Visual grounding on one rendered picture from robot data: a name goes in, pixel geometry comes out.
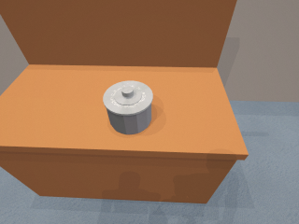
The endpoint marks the table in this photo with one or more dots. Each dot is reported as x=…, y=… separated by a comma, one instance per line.
x=55, y=133

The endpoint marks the knob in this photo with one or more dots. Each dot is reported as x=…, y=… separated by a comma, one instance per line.
x=127, y=91

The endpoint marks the lid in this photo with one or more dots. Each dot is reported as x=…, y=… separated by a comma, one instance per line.
x=128, y=106

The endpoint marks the pot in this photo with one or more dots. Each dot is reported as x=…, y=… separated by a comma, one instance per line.
x=130, y=124

